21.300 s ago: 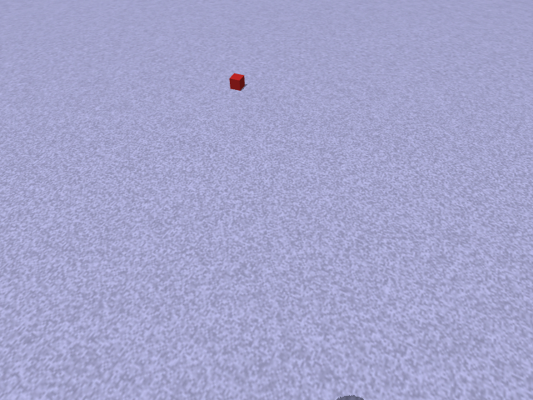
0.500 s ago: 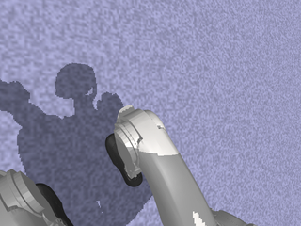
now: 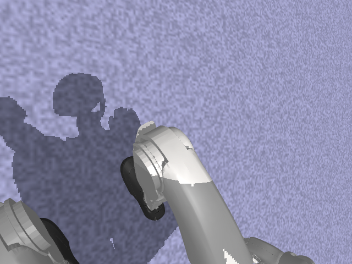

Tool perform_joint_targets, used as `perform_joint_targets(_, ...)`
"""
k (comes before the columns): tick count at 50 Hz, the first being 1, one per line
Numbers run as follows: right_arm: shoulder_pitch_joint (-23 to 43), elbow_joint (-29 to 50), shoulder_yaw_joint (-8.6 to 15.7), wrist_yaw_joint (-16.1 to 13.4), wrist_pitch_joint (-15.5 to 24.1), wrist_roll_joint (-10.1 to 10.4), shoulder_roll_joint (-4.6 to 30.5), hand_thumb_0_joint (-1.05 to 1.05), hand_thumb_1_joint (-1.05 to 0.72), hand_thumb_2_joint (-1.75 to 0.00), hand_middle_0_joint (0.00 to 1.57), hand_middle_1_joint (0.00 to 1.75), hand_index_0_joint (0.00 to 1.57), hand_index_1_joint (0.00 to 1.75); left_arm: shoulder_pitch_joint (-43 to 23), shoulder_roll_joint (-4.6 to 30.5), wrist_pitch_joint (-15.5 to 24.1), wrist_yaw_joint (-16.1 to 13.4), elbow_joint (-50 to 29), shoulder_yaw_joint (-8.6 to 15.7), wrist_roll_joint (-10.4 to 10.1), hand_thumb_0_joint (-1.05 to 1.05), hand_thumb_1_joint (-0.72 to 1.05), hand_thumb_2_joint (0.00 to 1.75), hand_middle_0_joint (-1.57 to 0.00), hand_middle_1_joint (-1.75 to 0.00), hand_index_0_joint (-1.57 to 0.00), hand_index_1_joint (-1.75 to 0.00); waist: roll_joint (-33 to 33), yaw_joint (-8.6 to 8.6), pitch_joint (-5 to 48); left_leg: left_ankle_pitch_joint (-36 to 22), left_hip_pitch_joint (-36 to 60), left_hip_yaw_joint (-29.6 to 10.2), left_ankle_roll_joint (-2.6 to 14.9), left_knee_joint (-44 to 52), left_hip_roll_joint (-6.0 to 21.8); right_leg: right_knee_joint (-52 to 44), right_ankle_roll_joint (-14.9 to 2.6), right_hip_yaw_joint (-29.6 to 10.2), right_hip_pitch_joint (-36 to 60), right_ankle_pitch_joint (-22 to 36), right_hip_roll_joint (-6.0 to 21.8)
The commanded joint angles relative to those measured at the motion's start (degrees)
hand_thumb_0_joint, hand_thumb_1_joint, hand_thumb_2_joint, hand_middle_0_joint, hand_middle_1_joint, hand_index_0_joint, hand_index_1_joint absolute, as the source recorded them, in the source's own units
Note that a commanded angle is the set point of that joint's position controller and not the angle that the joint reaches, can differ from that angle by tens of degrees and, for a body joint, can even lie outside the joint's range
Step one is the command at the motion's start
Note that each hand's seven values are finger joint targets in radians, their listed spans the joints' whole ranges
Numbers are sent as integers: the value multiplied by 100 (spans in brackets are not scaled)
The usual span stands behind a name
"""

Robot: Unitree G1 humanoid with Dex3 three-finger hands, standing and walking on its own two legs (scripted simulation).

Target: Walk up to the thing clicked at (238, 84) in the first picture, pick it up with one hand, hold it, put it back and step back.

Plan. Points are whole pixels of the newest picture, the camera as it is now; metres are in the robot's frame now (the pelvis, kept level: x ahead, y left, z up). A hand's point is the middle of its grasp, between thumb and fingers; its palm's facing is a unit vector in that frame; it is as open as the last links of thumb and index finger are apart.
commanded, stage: close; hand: left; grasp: from above
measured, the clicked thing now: out of the picture +0.47 +0.33 -0.28
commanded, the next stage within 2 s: settle in 0.84 s
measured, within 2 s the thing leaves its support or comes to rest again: leaves its support in 1.34 s
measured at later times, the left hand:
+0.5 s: hand out of the picture +0.46 +0.31 -0.24, palm faces +0.00 -0.47 -0.88, open 10.9 cm
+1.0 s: hand out of the picture +0.47 +0.31 -0.24, palm faces +0.00 -0.45 -0.89, open 10.7 cm
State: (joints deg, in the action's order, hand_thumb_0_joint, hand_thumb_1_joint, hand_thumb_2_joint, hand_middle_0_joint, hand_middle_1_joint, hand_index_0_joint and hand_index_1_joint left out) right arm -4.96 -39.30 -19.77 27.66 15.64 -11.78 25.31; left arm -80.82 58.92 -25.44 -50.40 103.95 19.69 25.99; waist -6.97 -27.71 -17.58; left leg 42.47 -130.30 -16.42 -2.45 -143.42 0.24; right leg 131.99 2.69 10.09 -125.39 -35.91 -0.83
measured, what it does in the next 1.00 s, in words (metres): stands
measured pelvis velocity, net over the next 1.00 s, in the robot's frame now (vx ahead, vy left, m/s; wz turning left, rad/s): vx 0.00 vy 0.00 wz -0.01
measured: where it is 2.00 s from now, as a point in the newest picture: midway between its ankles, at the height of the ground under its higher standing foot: (109, 229)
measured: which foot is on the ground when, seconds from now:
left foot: down 0.00-1.00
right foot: down 0.00-1.00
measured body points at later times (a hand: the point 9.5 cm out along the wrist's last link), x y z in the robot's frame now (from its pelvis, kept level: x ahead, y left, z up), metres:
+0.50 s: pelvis +0.00 +0.00 +0.00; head +0.31 +0.10 +0.31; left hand +0.47 +0.33 -0.19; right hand -0.02 -0.25 -0.04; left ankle +0.06 +0.13 -0.29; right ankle +0.12 -0.12 -0.29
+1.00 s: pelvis +0.00 +0.00 +0.00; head +0.31 +0.09 +0.31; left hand +0.47 +0.33 -0.19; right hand -0.01 -0.25 -0.04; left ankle +0.06 +0.13 -0.29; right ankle +0.12 -0.12 -0.29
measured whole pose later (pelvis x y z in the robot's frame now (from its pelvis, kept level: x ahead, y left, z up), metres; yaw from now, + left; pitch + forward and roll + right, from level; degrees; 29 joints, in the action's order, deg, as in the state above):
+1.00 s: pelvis +0.00 +0.00 +0.00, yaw -1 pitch +28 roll -15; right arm -4.6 -39.5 -21.0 26.7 16.6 -11.5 26.0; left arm -79.9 61.4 -24.0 -48.1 105.0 17.8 26.6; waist -6.9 -28.1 -17.3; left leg 42.4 -130.5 -17.0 -2.4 -143.5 0.6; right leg 131.5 2.8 10.6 -125.6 -35.3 -1.3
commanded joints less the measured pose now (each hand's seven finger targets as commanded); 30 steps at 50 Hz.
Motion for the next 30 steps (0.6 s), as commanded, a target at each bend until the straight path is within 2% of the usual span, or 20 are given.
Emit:
perform_joint_targets(1, -1429, -330, 408, 13, -32, -33, 2031, 0, -90, -90, 20, 30, 20, 30, -1387, 852, 24, -135, -581, -167, 13, 0, -25, 86, -27, -84, -25, -86, 2883, -610, 3898, -1175, 2465, 487, 309, 1369, 156, -1090, -147, 595, 2550, 1635, -154)
perform_joint_targets(2, -1423, -337, 413, 9, -43, -15, 2033, 0, -89, -90, 20, 30, 20, 30, -1345, 890, 49, -131, -638, -161, 20, 0, -26, 86, -27, -83, -25, -85, 2960, -603, 3945, -1204, 2536, 481, 289, 1418, 152, -1074, -159, 612, 2550, 1626, -161)
perform_joint_targets(3, -1357, -312, 410, 12, -40, -21, 2046, 0, -90, -90, 20, 30, 20, 30, -1385, 835, 51, -106, -648, -166, -82, 0, -25, 82, -28, -79, -26, -82, 2953, -586, 3862, -1209, 2595, 463, 284, 1391, 156, -1035, -161, 614, 2465, 1608, -134)
perform_joint_targets(5, -1486, -250, 387, 16, -47, 12, 2095, 0, -89, -90, 20, 30, 20, 30, -1183, 819, 38, -106, -520, -248, 18, 0, -23, 86, -31, -80, -28, -83, 2850, -627, 4011, -1243, 2425, 497, 307, 1354, 160, -1138, -158, 583, 2663, 1687, -210)
perform_joint_targets(6, -1444, -319, 391, 0, -40, 31, 2104, 0, -89, -90, 20, 30, 20, 30, -1268, 862, 31, -105, -449, -225, 46, 0, -15, 86, -39, -80, -36, -82, 2816, -616, 3976, -1171, 2365, 482, 304, 1346, 175, -1167, -149, 583, 2555, 1645, -195)
perform_joint_targets(7, -1425, -363, 387, 12, -44, 19, 2089, 0, -89, -90, 20, 30, 20, 30, -1314, 882, 44, -78, -573, -252, 39, 0, -7, 93, -45, -81, -42, -85, 2825, -612, 3949, -1203, 2329, 501, 304, 1345, 157, -1123, -133, 597, 2593, 1678, -173)
perform_joint_targets(8, -1509, -347, 389, 9, -56, 41, 2089, 0, -89, -90, 20, 30, 20, 30, -1232, 934, 43, -92, -440, -198, 106, 0, -1, 91, -47, -80, -45, -83, 2802, -579, 4045, -1231, 2296, 488, 298, 1383, 182, -1164, -153, 594, 2641, 1691, -222)
perform_joint_targets(9, -1427, -352, 376, -8, -34, 30, 2057, 0, -89, -90, 20, 30, 20, 30, -1292, 896, 51, -68, -526, -216, 37, 0, 3, 93, -50, -80, -48, -84, 2778, -581, 3952, -1206, 2312, 498, 290, 1365, 174, -1139, -142, 595, 2618, 1679, -184)
perform_joint_targets(13, -1480, -319, 345, 1, -28, 34, 2077, 0, -89, -90, 20, 30, 20, 30, -1165, 857, 53, -59, -384, -254, 69, 0, 3, 75, -48, -73, -47, -74, 2743, -592, 4059, -1338, 2315, 487, 288, 1329, 198, -1153, -159, 617, 2695, 1788, -254)
perform_joint_targets(16, -1519, -318, 361, -16, -34, 52, 2046, 0, -89, -90, 20, 30, 20, 30, -1129, 953, 59, -42, -373, -243, 182, 0, 6, 82, -52, -75, -50, -77, 2742, -584, 3972, -1180, 2161, 477, 299, 1381, 195, -1204, -167, 606, 2640, 1647, -251)
perform_joint_targets(17, -1431, -331, 367, -17, -18, 61, 2050, 0, -89, -90, 20, 30, 20, 30, -1173, 880, 67, -7, -394, -262, 91, 0, 8, 79, -53, -74, -51, -75, 2775, -578, 3837, -1110, 2213, 464, 286, 1397, 180, -1149, -169, 630, 2492, 1537, -212)
perform_joint_targets(19, -1504, -331, 371, -30, -32, 65, 2076, 0, -89, -90, 20, 30, 20, 30, -1102, 858, 85, 8, -346, -292, 167, 0, 8, 78, -53, -72, -51, -74, 2879, -601, 3865, -1119, 2389, 389, 252, 1478, 217, -1107, -201, 687, 2472, 1545, -251)
perform_joint_targets(20, -1430, -338, 367, -47, -36, 56, 2027, 0, -89, -90, 20, 30, 20, 30, -1200, 814, 108, 41, -444, -300, 124, 0, 9, 75, -53, -72, -52, -73, 2950, -596, 3742, -1098, 2529, 361, 235, 1497, 202, -1062, -212, 695, 2264, 1496, -204)
perform_joint_targets(21, -1480, -367, 397, -51, -42, 71, 2065, 0, -89, -90, 20, 30, 20, 30, -1111, 811, 103, 49, -328, -337, 222, 0, 10, 79, -54, -73, -53, -75, 2967, -597, 3762, -1061, 2524, 356, 215, 1553, 227, -1052, -223, 732, 2289, 1470, -248)
perform_joint_targets(22, -1408, -378, 397, -68, -22, 80, 2026, 0, -89, -90, 20, 30, 20, 30, -1194, 830, 113, 71, -418, -322, 210, 0, 10, 79, -56, -72, -54, -74, 2973, -573, 3675, -978, 2569, 327, 231, 1550, 215, -1057, -228, 722, 2122, 1399, -210)
perform_joint_targets(24, -1402, -360, 432, -65, -13, 78, 2071, 0, -89, -90, 20, 30, 20, 30, -1130, 805, 102, 40, -322, -358, 343, 0, 10, 78, -57, -68, -54, -71, 2988, -597, 3641, -903, 2476, 293, 242, 1600, 229, -1117, -243, 709, 2103, 1375, -219)
perform_joint_targets(26, -1400, -389, 412, -71, -13, 74, 2033, 0, -89, -90, 20, 30, 20, 30, -1128, 835, 128, 48, -337, -366, 376, 0, 11, 75, -56, -67, -54, -70, 2945, -592, 3623, -922, 2432, 328, 243, 1590, 226, -1148, -236, 705, 2154, 1399, -226)
perform_joint_targets(30, -1450, -359, 393, -71, -7, 28, 2038, 0, -89, -90, 20, 30, 20, 30, -1087, 816, 154, 7, -361, -361, 290, 0, 15, 73, -60, -65, -58, -68, 2894, -595, 3674, -1054, 2469, 370, 261, 1516, 202, -1162, -218, 681, 2360, 1496, -228)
